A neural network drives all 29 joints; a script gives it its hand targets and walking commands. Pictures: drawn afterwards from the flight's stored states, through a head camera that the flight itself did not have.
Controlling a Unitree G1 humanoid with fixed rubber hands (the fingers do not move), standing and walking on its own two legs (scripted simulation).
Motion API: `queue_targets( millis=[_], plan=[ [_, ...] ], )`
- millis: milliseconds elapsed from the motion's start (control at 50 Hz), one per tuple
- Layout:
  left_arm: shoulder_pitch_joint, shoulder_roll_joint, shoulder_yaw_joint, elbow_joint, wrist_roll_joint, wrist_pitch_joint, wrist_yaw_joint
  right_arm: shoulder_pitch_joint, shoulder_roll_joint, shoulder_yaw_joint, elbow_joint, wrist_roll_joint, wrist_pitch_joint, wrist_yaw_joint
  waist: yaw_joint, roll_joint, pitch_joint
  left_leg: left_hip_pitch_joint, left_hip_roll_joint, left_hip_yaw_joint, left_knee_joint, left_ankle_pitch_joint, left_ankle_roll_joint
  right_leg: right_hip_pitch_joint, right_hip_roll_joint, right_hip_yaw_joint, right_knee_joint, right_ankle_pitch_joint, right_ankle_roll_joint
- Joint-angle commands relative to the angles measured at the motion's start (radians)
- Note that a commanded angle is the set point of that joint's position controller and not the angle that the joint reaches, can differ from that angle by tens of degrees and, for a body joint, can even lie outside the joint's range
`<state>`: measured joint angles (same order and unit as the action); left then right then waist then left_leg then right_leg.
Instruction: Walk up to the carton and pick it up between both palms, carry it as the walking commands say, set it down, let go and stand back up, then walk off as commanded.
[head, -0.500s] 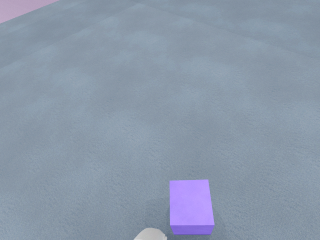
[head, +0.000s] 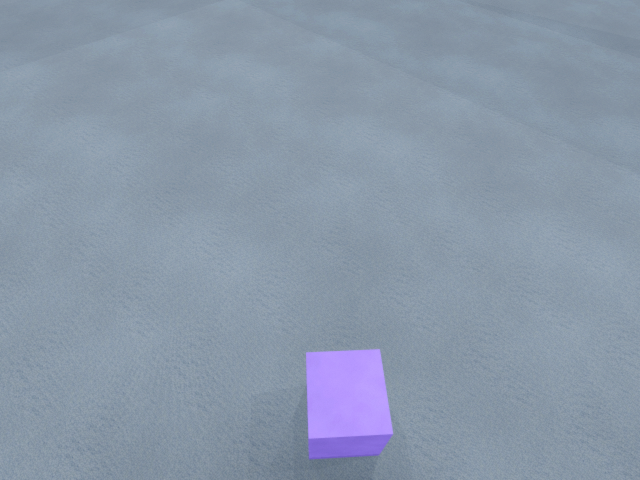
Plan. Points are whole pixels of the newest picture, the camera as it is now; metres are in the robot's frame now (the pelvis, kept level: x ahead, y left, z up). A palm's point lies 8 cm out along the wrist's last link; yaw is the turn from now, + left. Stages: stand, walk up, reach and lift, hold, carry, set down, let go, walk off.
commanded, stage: walk up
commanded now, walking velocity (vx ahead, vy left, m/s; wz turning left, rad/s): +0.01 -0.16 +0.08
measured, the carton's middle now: (343, 405) +0.40 -0.05 -0.65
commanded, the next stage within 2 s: stand in 0.50 s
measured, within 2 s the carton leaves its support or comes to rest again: neither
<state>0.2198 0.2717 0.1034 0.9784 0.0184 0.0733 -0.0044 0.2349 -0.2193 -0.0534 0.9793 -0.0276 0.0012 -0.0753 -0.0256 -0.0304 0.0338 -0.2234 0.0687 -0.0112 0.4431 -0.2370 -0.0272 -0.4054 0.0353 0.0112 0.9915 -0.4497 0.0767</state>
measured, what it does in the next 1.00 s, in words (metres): steps on the spot: right foot, then left foot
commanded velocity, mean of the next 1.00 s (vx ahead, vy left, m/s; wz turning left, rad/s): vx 0.00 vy -0.01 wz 0.01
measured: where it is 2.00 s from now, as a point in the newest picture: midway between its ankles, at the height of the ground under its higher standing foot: outside the picture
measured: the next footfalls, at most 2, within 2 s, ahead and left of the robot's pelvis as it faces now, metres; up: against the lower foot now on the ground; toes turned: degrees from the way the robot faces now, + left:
right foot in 0.12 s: +0.02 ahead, -0.17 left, +0.00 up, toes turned +4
left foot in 0.42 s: +0.01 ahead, +0.06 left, +0.00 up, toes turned -1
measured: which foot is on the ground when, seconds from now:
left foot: down 0.00-0.14, up 0.16-0.40, down 0.42-1.00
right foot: up 0.00-0.10, down 0.12-1.00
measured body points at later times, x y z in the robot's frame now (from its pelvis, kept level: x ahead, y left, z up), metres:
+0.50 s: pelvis -0.01 -0.07 +0.00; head +0.00 -0.07 +0.45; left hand +0.04 +0.16 -0.15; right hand -0.01 -0.30 -0.16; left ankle -0.03 +0.06 -0.74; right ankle -0.02 -0.17 -0.74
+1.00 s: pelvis -0.03 -0.06 -0.02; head +0.03 -0.06 +0.43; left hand +0.13 +0.18 -0.13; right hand +0.13 -0.28 -0.14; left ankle -0.03 +0.06 -0.74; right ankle -0.02 -0.17 -0.74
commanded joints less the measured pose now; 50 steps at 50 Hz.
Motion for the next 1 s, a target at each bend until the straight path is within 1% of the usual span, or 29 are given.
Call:
queue_targets(
  millis=[0,40,60,80,100,120,140,160,180,220,280,340,380,400,420,440,480,520,680,700,720,740,760,780,800,840,900,940,980],
  plan=[
    [-0.014,-0.005,-0.018,-0.040,-0.001,-0.007,-0.011,0.042,-0.158,-0.037,0.000,-0.012,0.002,0.005,-0.023,0.251,-0.034,0.076,0.228,-0.201,-0.124,0.307,0.176,-0.045,-0.069,0.027,-0.164,0.022,0.007],
    [0.027,-0.019,-0.027,-0.010,-0.014,-0.018,0.004,0.033,-0.157,-0.032,0.026,-0.013,0.007,0.029,-0.017,0.309,-0.032,0.006,0.195,-0.167,-0.127,0.338,0.162,0.139,-0.035,-0.035,-0.403,0.030,-0.024],
    [0.070,-0.022,-0.026,0.013,-0.021,-0.028,0.012,0.032,-0.165,-0.031,0.041,-0.006,0.011,0.039,0.007,0.293,-0.033,-0.016,0.177,-0.141,-0.095,0.355,0.150,0.240,-0.010,-0.077,-0.542,0.146,-0.040],
    [0.113,-0.009,-0.023,0.031,-0.024,-0.040,0.017,0.028,-0.178,-0.034,0.046,0.005,0.012,0.044,0.035,0.244,-0.039,-0.058,0.160,-0.114,-0.051,0.298,0.126,0.354,-0.005,-0.096,-0.674,0.287,-0.050],
    [0.121,0.036,-0.015,0.032,-0.017,-0.060,0.020,0.080,-0.151,-0.026,0.057,0.019,0.009,0.049,0.028,0.125,-0.068,-0.139,0.102,-0.080,-0.005,0.122,0.078,0.491,-0.097,-0.013,-0.746,0.349,-0.044],
    [0.129,0.104,-0.014,0.014,-0.005,-0.078,0.017,0.127,-0.069,0.003,0.054,0.011,0.010,0.055,0.025,-0.080,-0.086,-0.195,0.018,-0.021,0.101,-0.199,0.020,0.501,-0.330,0.206,-0.785,0.406,-0.063],
    [0.061,0.149,-0.012,0.009,-0.007,-0.081,0.015,0.101,-0.048,0.006,0.046,0.029,0.023,0.040,0.017,-0.173,-0.053,-0.106,0.003,0.008,0.134,-0.297,0.015,0.275,-0.392,0.241,-0.783,0.424,-0.158],
    [0.005,0.102,-0.026,-0.010,0.003,-0.082,0.009,0.083,-0.072,0.007,0.054,0.028,0.034,0.040,0.014,-0.129,0.019,-0.080,0.005,-0.005,0.185,-0.260,0.012,0.217,-0.340,0.239,-0.798,0.334,-0.179],
    [-0.024,0.070,-0.039,-0.019,0.006,-0.086,0.009,0.076,-0.074,0.006,0.063,0.025,0.039,0.047,0.008,-0.099,0.060,-0.093,-0.007,-0.011,0.209,-0.207,0.018,0.204,-0.299,0.213,-0.797,0.322,-0.173],
    [-0.050,0.054,-0.048,-0.024,0.000,-0.093,0.017,0.102,-0.080,0.003,0.087,0.027,0.039,0.051,-0.010,-0.139,0.048,-0.075,-0.014,-0.009,0.233,-0.177,0.020,0.237,-0.253,0.150,-0.768,0.473,-0.166],
    [-0.020,0.034,-0.053,0.000,-0.006,-0.097,0.027,0.115,-0.060,0.011,0.105,0.022,0.034,0.042,-0.001,-0.144,0.001,-0.036,-0.026,0.002,0.201,-0.177,0.011,0.300,-0.244,0.128,-0.720,0.598,-0.184],
    [-0.002,0.022,-0.057,0.027,-0.004,-0.089,0.037,0.091,-0.046,0.015,0.110,0.026,0.028,0.032,0.006,-0.132,0.008,0.010,-0.024,0.003,0.059,-0.110,0.019,0.311,-0.248,0.149,-0.704,0.572,-0.200],
    [-0.008,0.012,-0.059,0.042,-0.011,-0.084,0.038,0.119,-0.034,0.018,0.130,0.026,0.015,0.029,-0.012,-0.082,0.006,0.132,0.004,-0.022,-0.109,0.114,0.025,0.258,-0.220,0.137,-0.696,0.495,-0.167],
    [-0.003,-0.004,-0.059,0.045,-0.014,-0.085,0.036,0.116,-0.050,0.019,0.131,0.017,0.006,0.028,0.001,-0.051,0.012,0.168,0.042,-0.057,-0.138,0.187,0.029,0.233,-0.184,0.120,-0.691,0.454,-0.141],
    [0.016,-0.021,-0.063,0.054,-0.015,-0.084,0.035,0.086,-0.068,0.020,0.138,0.018,0.000,0.035,0.032,0.017,0.040,0.114,0.043,-0.059,-0.112,0.199,0.039,0.251,-0.134,0.081,-0.722,0.387,-0.126],
    [0.024,-0.020,-0.063,0.069,-0.015,-0.082,0.037,0.072,-0.050,0.024,0.150,0.019,-0.004,0.041,0.029,0.054,0.059,0.077,0.037,-0.061,-0.128,0.169,0.043,0.283,-0.129,0.067,-0.725,0.367,-0.121],
    [0.047,-0.007,-0.058,0.090,-0.012,-0.084,0.036,0.070,-0.030,0.029,0.159,0.021,-0.008,0.041,0.025,0.083,0.065,0.087,0.037,-0.057,-0.158,0.171,0.043,0.301,-0.130,0.060,-0.702,0.395,-0.116],
    [0.064,-0.009,-0.059,0.115,-0.018,-0.084,0.037,0.068,-0.029,0.027,0.153,0.013,-0.013,0.039,0.027,0.073,0.038,0.113,0.047,-0.057,-0.159,0.210,0.043,0.308,-0.133,0.056,-0.696,0.429,-0.116],
    [0.087,-0.030,-0.081,0.155,-0.010,-0.086,0.038,0.072,-0.013,0.026,0.164,0.018,-0.007,0.037,0.021,0.041,0.051,0.118,0.037,-0.047,-0.164,0.144,0.049,0.259,-0.130,0.056,-0.711,0.356,-0.110],
    [-0.813,0.073,-0.183,-0.568,-0.055,-0.051,0.020,-0.796,-0.157,0.093,-0.598,0.164,0.009,0.053,0.023,0.034,-0.129,-0.228,-0.058,-0.029,0.075,-0.220,0.090,-0.068,-0.052,0.007,-0.498,-0.003,-0.105],
    [-0.541,0.085,-0.142,-0.369,-0.079,0.060,0.033,-0.546,-0.110,0.038,-0.340,0.138,0.134,0.036,-0.016,0.077,-0.106,-0.233,0.000,0.004,0.093,-0.293,0.072,-0.090,-0.092,-0.078,-0.460,-0.054,-0.118],
    [-0.405,0.112,-0.100,-0.412,-0.064,0.156,0.034,-0.433,-0.130,0.044,-0.404,0.126,0.222,0.042,0.013,0.074,-0.139,-0.188,-0.017,0.067,0.112,-0.244,0.064,-0.086,-0.079,-0.104,-0.480,-0.029,-0.095],
    [-0.355,0.102,-0.120,-0.394,-0.086,0.253,0.022,-0.339,-0.129,0.066,-0.381,0.107,0.315,0.056,0.006,0.061,-0.133,-0.215,-0.045,0.080,0.116,-0.233,0.051,-0.083,-0.069,-0.099,-0.502,-0.046,-0.093],
    [-0.328,0.089,-0.116,-0.378,-0.090,0.352,0.015,-0.263,-0.116,0.070,-0.332,0.086,0.419,0.071,0.019,0.025,-0.134,-0.188,-0.071,0.097,0.114,-0.219,0.041,-0.100,-0.074,-0.053,-0.504,-0.070,-0.097],
    [-0.233,0.075,-0.119,-0.384,-0.088,0.435,0.011,-0.184,-0.085,0.075,-0.322,0.104,0.508,0.081,0.029,0.012,-0.098,-0.184,-0.084,0.090,0.120,-0.177,0.045,-0.094,-0.066,-0.020,-0.502,-0.039,-0.095],
    [-0.085,0.039,-0.112,-0.358,-0.066,0.545,0.004,-0.093,-0.067,0.046,-0.337,0.083,0.625,0.081,0.015,0.007,-0.105,-0.217,-0.089,0.053,0.092,-0.101,0.064,0.008,-0.043,0.009,-0.480,0.127,-0.095],
    [0.002,-0.003,-0.073,-0.426,-0.022,0.581,-0.004,-0.072,-0.041,0.021,-0.435,0.045,0.658,0.089,0.033,0.005,-0.162,-0.165,-0.110,0.016,0.085,0.091,0.089,0.071,-0.019,0.025,-0.461,0.331,-0.103],
    [-0.046,-0.034,-0.048,-0.494,0.013,0.542,-0.009,-0.109,-0.012,0.015,-0.489,0.015,0.626,0.102,0.043,0.002,-0.152,-0.152,-0.113,0.015,0.091,0.157,0.085,0.048,-0.009,0.026,-0.451,0.382,-0.105],
    [-0.125,-0.047,-0.020,-0.554,0.032,0.485,-0.015,-0.168,-0.015,0.000,-0.550,-0.016,0.569,0.116,0.044,0.004,-0.158,-0.192,-0.106,0.020,0.139,0.167,0.079,0.004,-0.009,0.023,-0.406,0.382,-0.107]
  ],
)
